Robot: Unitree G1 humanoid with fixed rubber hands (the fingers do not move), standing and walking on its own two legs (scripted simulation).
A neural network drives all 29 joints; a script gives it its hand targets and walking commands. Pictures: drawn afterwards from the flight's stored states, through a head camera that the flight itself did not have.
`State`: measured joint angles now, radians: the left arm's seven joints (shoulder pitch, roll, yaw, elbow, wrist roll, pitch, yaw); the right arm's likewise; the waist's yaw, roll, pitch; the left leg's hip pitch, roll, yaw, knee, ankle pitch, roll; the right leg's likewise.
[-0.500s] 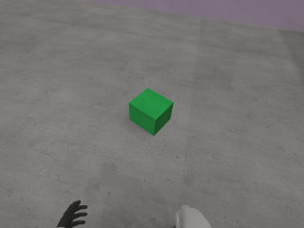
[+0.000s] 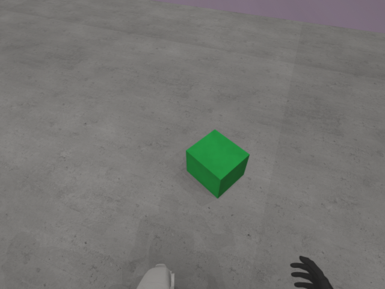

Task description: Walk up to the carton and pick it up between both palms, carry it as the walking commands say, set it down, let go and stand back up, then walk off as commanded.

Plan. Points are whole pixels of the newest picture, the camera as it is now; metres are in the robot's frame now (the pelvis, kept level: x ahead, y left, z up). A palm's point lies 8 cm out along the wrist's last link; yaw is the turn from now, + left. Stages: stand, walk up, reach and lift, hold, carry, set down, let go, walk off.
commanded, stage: walk up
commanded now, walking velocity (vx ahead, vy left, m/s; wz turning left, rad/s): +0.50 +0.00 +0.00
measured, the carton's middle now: (216, 163) +0.87 -0.08 -0.67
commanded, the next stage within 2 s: none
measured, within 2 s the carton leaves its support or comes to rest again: neither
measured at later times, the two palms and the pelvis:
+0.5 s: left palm (106, 204) +0.33 +0.28 -0.12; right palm (310, 281) +0.16 -0.22 -0.10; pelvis +0.21 +0.04 +0.01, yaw +0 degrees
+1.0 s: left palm (115, 204) +0.34 +0.26 -0.14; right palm (288, 161) +0.49 -0.25 -0.12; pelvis +0.36 +0.00 -0.01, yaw +1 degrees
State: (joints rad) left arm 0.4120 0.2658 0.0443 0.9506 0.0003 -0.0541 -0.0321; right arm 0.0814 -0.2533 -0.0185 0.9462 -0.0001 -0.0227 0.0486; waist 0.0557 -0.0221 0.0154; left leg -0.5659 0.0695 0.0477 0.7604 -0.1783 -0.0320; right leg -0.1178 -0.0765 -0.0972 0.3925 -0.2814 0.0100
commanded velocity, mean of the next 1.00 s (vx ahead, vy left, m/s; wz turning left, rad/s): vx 0.39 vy -0.10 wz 0.00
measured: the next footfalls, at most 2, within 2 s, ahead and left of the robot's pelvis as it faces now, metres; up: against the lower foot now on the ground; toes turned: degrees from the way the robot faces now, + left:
left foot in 0.12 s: +0.19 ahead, +0.16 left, +0.00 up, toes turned +4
right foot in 0.64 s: +0.38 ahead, -0.13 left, +0.00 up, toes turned -6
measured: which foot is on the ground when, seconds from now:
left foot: up 0.00-0.10, down 0.12-0.64, up 0.66-1.00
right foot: down 0.00-0.12, up 0.14-0.62, down 0.64-1.00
